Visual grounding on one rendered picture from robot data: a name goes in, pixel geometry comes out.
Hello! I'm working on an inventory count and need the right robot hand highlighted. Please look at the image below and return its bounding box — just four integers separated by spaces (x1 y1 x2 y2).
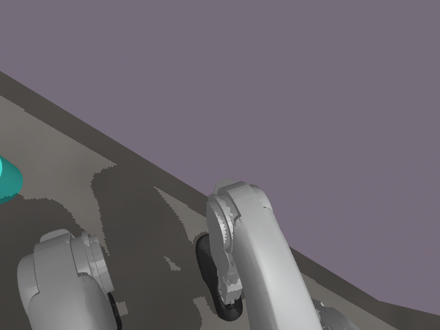
311 298 360 330

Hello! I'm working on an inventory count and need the left robot foot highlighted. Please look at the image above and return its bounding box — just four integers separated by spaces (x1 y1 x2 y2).
108 292 122 330

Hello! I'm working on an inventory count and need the right robot foot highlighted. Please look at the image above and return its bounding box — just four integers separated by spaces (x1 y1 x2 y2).
195 234 243 322

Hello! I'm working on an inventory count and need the can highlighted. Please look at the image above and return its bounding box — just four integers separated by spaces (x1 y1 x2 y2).
0 156 23 204

